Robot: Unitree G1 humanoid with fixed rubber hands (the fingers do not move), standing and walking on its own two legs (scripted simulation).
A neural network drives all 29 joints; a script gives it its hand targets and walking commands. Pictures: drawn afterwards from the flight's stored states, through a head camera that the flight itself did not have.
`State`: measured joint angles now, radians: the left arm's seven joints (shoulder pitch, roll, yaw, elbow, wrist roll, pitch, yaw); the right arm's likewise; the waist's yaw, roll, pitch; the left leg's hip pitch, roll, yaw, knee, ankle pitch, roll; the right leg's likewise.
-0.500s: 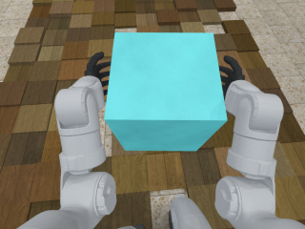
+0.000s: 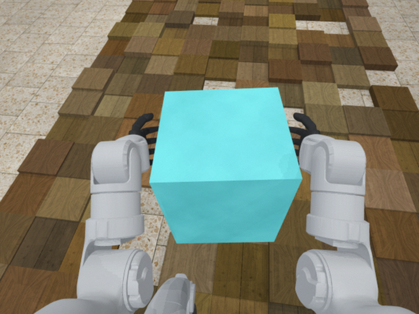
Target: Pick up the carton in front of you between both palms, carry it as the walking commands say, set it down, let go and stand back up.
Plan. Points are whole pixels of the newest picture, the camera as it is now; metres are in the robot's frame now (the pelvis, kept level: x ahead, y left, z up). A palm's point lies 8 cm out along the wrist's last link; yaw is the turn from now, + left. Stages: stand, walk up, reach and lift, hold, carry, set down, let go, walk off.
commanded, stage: carry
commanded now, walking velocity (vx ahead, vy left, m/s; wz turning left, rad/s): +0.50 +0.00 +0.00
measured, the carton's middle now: (223, 171) +0.37 +0.02 +0.03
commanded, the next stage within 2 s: none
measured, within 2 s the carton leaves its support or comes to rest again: neither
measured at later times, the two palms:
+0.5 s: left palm (191, 48) +0.64 +0.11 +0.13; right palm (324, 60) +0.61 -0.19 +0.13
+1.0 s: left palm out of the picture +0.98 +0.13 +0.11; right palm out of the picture +0.98 -0.17 +0.11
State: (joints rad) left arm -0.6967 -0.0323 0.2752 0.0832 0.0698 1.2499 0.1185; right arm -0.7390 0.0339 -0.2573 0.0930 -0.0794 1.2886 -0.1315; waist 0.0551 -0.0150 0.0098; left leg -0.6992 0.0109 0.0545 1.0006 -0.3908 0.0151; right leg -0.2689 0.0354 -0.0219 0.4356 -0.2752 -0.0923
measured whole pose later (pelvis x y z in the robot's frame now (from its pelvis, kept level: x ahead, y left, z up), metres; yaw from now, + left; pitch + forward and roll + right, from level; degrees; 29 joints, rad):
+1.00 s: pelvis +0.64 -0.03 -0.01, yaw -1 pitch +4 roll +1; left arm -0.60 -0.01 0.17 0.14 0.06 1.20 0.11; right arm -0.58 0.01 -0.17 0.08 -0.08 1.24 -0.11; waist 0.05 0.00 -0.11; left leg -0.60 0.01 0.13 0.56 -0.03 0.05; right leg 0.03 0.00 -0.08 0.38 -0.38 -0.05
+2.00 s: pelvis +1.27 -0.03 -0.02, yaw -2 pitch +5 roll +1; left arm -0.63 -0.03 0.22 0.08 0.05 1.16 0.12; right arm -0.61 0.05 -0.22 0.02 -0.10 1.20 -0.14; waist 0.04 0.00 -0.06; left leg -0.58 -0.02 0.13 0.56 -0.08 0.05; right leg -0.11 0.02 -0.09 0.50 -0.43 -0.06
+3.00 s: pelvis +1.86 -0.03 +0.00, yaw -1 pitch +5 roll +3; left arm -0.62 -0.04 0.23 -0.04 0.08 1.27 0.11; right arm -0.60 0.07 -0.22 -0.07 -0.11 1.27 -0.12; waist 0.02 -0.05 -0.08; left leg -0.59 0.00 0.13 0.63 -0.11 0.04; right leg -0.13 -0.03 -0.07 0.49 -0.41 -0.05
